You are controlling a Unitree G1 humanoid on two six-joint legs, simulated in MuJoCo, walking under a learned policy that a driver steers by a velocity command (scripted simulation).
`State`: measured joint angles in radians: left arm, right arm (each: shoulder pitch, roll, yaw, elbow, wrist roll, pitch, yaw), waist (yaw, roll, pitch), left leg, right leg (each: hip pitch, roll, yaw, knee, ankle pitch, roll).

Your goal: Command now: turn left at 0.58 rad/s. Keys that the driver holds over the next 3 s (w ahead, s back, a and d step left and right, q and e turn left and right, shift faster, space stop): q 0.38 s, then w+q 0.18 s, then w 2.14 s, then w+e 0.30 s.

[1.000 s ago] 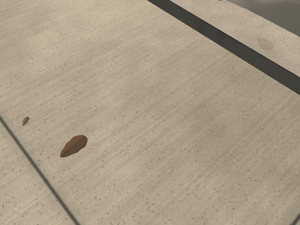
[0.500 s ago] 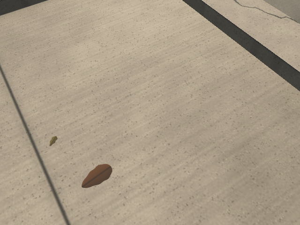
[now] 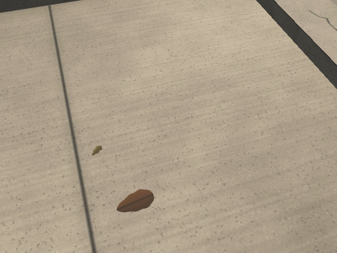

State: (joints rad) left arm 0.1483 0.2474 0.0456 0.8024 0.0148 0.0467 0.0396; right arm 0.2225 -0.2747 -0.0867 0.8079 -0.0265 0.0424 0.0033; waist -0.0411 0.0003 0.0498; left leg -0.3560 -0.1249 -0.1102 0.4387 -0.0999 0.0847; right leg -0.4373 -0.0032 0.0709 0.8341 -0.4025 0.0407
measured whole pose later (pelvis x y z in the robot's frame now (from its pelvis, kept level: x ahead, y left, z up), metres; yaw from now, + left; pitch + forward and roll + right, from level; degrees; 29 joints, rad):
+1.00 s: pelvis +0.14 +0.07 -0.01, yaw +27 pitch +1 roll +0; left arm 0.12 0.27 0.03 0.75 0.03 0.00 -0.06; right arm 0.45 -0.25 -0.02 0.92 -0.01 -0.06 0.00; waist -0.04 -0.03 0.04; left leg 0.18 -0.09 -0.04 0.14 -0.34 0.09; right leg -0.63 -0.06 -0.08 0.71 -0.10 -0.03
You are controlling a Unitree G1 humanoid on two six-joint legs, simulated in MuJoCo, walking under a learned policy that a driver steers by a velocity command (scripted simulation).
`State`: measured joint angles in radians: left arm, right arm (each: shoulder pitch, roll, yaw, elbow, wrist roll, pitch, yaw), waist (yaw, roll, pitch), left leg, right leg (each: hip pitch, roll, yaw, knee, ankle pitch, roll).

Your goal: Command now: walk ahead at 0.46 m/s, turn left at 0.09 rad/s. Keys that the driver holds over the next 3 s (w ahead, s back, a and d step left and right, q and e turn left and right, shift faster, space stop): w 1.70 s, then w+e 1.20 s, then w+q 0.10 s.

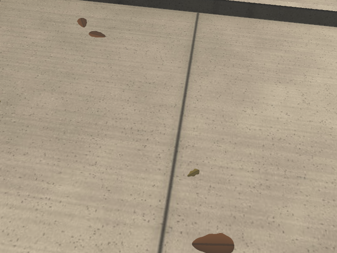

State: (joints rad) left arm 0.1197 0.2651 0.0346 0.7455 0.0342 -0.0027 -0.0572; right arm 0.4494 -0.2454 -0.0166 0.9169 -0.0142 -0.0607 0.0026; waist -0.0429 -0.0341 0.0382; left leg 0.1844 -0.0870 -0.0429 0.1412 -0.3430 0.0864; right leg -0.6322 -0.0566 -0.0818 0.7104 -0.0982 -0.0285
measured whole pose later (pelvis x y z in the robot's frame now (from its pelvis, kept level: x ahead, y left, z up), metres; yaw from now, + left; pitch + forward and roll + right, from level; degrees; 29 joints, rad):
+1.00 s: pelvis +0.56 +0.02 +0.02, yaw +0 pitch +0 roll +1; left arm 0.11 0.24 0.03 0.88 0.03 -0.03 -0.03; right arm 0.43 -0.21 -0.03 1.03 -0.01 -0.09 0.01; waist -0.04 -0.04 0.03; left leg 0.02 -0.09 0.08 0.18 -0.21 0.09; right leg -0.63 -0.11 -0.02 0.77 -0.05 -0.02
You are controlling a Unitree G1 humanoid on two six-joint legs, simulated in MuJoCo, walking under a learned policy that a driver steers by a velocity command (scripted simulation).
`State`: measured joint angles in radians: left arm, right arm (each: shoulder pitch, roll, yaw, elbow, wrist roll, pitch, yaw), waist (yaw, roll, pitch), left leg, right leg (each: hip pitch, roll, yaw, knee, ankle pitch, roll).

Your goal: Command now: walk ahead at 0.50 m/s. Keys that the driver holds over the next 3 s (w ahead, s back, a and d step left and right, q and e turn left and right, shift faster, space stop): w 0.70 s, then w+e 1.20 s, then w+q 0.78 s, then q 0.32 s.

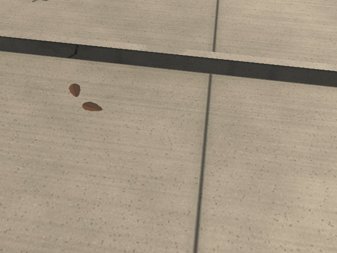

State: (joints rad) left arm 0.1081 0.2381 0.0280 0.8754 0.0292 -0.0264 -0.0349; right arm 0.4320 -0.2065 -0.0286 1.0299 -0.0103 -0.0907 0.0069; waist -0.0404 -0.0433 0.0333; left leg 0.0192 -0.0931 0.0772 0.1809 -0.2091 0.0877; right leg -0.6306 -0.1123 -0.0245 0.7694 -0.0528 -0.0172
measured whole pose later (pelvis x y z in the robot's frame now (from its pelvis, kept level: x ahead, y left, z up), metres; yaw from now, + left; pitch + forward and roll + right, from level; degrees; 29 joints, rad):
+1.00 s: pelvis +0.54 +0.01 +0.00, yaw -6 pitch -1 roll +1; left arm 0.23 0.23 0.07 0.97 0.03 -0.02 -0.03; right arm 0.35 -0.20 -0.05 1.01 -0.02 -0.10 -0.01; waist 0.00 -0.04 0.04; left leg -0.08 -0.04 0.20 0.28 -0.20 0.08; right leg -0.60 -0.09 0.01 1.07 -0.16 -0.07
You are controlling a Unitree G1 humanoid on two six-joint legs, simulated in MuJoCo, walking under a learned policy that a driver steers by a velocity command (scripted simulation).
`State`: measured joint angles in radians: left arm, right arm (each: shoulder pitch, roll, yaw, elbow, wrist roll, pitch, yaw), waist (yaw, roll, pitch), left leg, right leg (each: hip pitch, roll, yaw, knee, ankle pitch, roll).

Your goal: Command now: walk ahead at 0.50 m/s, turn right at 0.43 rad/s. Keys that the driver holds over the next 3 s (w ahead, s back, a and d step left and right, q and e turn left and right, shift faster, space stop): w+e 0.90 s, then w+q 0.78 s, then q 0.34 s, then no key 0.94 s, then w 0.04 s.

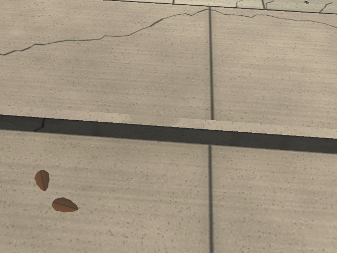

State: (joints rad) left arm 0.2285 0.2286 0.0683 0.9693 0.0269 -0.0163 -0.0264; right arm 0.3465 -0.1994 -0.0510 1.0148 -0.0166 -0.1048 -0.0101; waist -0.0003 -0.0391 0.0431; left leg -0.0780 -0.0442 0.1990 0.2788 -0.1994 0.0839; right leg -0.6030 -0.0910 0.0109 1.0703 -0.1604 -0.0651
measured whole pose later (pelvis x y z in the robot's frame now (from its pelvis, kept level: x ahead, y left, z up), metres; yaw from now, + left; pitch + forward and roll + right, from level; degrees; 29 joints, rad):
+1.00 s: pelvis +0.54 -0.12 -0.01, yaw -34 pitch +1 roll +1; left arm 0.29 0.30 0.07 0.86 0.03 -0.04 -0.02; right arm 0.20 -0.26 -0.04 0.80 -0.03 -0.08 0.00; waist 0.02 -0.04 0.04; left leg -0.28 -0.02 0.07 0.43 -0.17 0.04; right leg -0.40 0.05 0.07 1.12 -0.35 -0.07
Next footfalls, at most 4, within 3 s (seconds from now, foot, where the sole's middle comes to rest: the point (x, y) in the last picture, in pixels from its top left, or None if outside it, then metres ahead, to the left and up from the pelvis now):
0.28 right None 0.29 -0.11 -0.78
0.84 left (190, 214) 0.66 -0.08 -0.78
1.28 right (257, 206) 0.70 -0.37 -0.78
1.90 left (220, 109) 1.17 -0.25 -0.67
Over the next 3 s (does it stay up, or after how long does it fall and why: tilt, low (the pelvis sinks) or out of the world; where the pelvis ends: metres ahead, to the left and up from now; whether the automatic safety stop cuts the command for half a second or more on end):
stays up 1.16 -0.33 0.11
